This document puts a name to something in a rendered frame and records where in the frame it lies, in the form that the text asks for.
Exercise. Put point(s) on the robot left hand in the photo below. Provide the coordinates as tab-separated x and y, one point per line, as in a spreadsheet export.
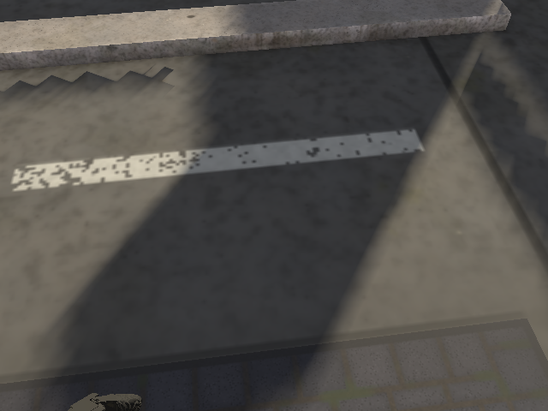
111	402

